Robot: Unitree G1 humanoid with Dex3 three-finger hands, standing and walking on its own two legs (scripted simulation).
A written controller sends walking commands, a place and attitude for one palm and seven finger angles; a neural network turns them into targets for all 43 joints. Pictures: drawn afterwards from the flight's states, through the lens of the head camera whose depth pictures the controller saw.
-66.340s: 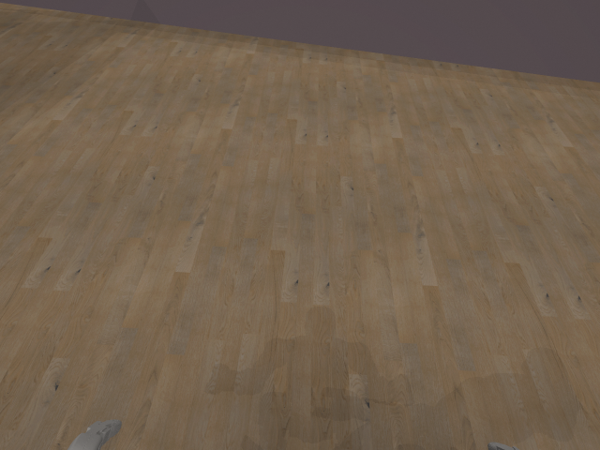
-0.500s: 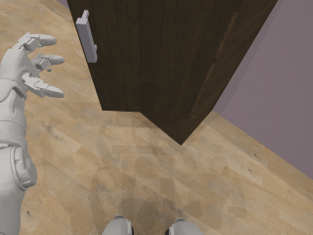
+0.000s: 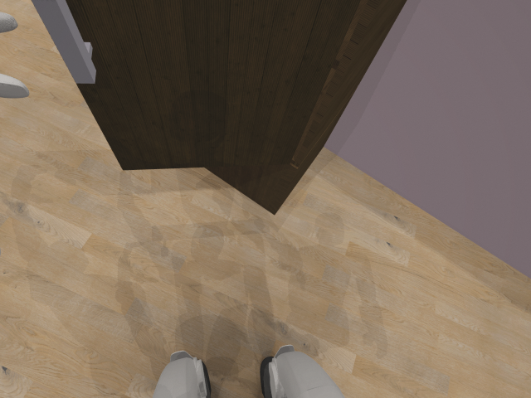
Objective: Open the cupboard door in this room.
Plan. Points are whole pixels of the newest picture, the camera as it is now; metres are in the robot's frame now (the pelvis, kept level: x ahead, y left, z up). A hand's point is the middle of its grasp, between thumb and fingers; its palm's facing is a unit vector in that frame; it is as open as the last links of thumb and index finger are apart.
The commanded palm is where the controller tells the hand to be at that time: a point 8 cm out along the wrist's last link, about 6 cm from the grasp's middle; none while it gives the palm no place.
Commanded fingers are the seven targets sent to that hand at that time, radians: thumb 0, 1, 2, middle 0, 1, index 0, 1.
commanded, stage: move the hooked fingers beside the handle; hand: left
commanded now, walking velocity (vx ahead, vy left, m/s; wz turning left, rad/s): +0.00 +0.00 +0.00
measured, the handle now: (70, 27) +0.60 +0.18 +0.12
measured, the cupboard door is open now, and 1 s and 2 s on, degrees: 41 41 40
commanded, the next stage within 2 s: slide the fingers in behind the handle in 1.32 s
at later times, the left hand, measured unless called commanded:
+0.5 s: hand (1, 61) +0.54 +0.25 +0.12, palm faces -0.02 -1.00 -0.01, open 14.0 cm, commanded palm +0.53 +0.28 +0.11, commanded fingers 0.00 -0.50 0.30 -0.30 -1.20 -0.30 -1.20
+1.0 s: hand (12, 46) +0.55 +0.24 +0.12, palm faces -0.01 -1.00 -0.01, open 14.0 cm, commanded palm +0.54 +0.28 +0.11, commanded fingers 0.00 -0.50 0.30 -0.30 -1.20 -0.30 -1.20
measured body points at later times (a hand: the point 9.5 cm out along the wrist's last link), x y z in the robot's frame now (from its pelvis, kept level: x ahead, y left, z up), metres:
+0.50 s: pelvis +0.01 +0.01 +0.00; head +0.14 +0.04 +0.43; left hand +0.53 +0.30 +0.12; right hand +0.01 -0.26 -0.10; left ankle +0.02 +0.09 -0.68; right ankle -0.01 -0.13 -0.68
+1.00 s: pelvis +0.00 -0.01 +0.00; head +0.16 +0.02 +0.41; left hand +0.55 +0.29 +0.13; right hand -0.07 -0.27 -0.09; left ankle +0.02 +0.09 -0.68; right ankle -0.01 -0.13 -0.68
